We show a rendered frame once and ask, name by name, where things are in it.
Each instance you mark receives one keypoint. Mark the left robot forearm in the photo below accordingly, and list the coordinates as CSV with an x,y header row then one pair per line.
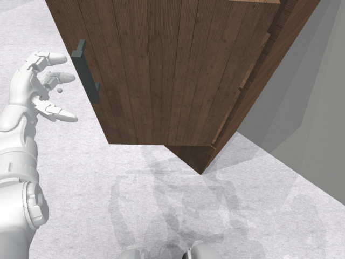
x,y
18,149

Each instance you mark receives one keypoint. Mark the robot right shin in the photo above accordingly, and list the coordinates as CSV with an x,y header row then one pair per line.
x,y
197,242

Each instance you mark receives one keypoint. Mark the robot left hand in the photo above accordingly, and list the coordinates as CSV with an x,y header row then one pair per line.
x,y
25,86

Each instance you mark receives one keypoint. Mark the right robot thigh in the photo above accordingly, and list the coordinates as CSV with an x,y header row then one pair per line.
x,y
202,251

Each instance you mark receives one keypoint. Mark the handle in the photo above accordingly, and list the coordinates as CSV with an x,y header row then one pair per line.
x,y
80,63

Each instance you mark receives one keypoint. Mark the cupboard door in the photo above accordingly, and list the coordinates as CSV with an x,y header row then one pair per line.
x,y
168,69

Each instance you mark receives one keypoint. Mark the robot left upper arm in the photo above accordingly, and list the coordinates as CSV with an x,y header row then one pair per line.
x,y
23,209

